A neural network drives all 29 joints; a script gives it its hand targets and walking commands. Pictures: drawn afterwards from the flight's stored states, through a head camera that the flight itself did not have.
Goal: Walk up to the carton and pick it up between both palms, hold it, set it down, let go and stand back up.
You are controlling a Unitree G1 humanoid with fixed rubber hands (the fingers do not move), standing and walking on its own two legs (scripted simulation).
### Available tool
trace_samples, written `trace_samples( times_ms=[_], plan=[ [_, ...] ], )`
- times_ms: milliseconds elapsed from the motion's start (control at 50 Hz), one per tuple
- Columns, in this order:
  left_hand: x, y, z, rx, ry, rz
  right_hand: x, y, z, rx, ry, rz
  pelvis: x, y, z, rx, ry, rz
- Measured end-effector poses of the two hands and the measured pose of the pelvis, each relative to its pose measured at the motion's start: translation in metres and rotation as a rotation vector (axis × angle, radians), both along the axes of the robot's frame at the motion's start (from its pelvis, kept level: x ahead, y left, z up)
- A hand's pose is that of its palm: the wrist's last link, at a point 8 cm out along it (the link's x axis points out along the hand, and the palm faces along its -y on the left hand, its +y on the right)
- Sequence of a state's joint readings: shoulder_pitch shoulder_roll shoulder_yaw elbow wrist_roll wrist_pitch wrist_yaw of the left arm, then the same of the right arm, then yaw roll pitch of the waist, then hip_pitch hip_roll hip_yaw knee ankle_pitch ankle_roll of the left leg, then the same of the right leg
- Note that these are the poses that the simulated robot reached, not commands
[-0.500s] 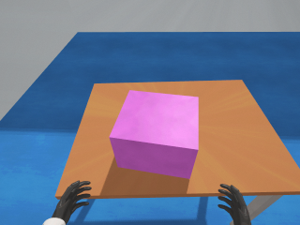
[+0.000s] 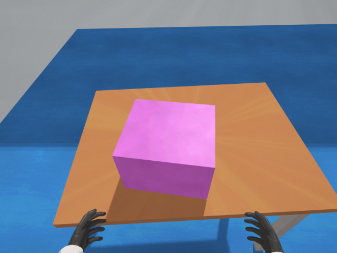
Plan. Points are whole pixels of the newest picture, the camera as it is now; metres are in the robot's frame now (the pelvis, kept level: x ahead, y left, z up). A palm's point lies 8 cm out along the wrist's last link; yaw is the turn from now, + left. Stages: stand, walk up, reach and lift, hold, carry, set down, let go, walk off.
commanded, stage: let go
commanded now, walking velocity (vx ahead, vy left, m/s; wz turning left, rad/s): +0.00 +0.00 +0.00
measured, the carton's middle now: (169, 146) +0.45 +0.02 -0.05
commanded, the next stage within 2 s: stand in 0.46 s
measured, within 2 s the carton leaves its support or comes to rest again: neither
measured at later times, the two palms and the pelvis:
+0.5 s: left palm out of the picture +0.16 +0.23 -0.08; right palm (282, 252) +0.15 -0.24 -0.08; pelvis +0.00 +0.00 +0.00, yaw -1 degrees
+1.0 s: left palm out of the picture +0.02 +0.25 -0.12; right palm out of the picture +0.01 -0.24 -0.14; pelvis -0.01 +0.00 +0.00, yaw +0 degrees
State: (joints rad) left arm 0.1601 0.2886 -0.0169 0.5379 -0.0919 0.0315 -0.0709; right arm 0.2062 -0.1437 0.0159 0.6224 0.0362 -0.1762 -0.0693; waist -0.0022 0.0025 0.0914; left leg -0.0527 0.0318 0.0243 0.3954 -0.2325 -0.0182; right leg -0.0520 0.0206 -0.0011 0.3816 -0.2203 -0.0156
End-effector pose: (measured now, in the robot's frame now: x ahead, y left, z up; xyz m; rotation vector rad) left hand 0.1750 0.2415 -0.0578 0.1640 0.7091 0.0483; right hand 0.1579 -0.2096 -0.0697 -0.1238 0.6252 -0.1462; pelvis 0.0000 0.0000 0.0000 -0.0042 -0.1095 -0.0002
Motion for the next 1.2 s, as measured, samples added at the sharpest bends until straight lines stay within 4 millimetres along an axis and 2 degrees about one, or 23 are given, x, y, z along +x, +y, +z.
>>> trace_samples(
  times_ms=[220,500,560,640,720,840,1000,1200],
  plan=[
    [-0.014,-0.003,-0.014,0.006,0.096,0.042,-0.004,-0.014,-0.005,-0.034,0.065,0.027,0.001,0.002,0.001,0.001,0.011,-0.018],
    [-0.017,-0.012,-0.02,0.027,0.116,0.048,-0.007,-0.027,-0.008,-0.051,0.113,0.039,0.002,-0.001,0.001,0.004,0.025,-0.018],
    [-0.026,-0.009,-0.022,0.073,0.115,0.015,-0.02,-0.033,-0.022,-0.066,0.231,0.042,-0.001,-0.001,0.0,0.002,0.051,0.001],
    [-0.053,-0.004,-0.03,0.095,0.18,0.021,-0.048,-0.037,-0.043,-0.035,0.363,0.029,-0.003,0.001,-0.002,0.005,0.078,-0.006],
    [-0.079,-0.001,-0.04,0.093,0.236,0.053,-0.079,-0.04,-0.055,-0.029,0.468,0.01,-0.003,0.0,-0.002,0.008,0.089,-0.006],
    [-0.114,0.001,-0.051,0.084,0.316,0.084,-0.114,-0.04,-0.063,-0.015,0.564,-0.012,-0.007,-0.001,-0.002,0.011,0.092,-0.003],
    [-0.154,0.004,-0.063,0.071,0.418,0.121,-0.144,-0.032,-0.068,0.002,0.626,-0.046,-0.014,0.001,-0.002,0.007,0.087,-0.005],
    [-0.191,-0.004,-0.075,0.042,0.525,0.137,-0.177,-0.02,-0.073,0.022,0.69,-0.085,-0.022,0.007,-0.001,0.012,0.079,-0.01]
  ],
)
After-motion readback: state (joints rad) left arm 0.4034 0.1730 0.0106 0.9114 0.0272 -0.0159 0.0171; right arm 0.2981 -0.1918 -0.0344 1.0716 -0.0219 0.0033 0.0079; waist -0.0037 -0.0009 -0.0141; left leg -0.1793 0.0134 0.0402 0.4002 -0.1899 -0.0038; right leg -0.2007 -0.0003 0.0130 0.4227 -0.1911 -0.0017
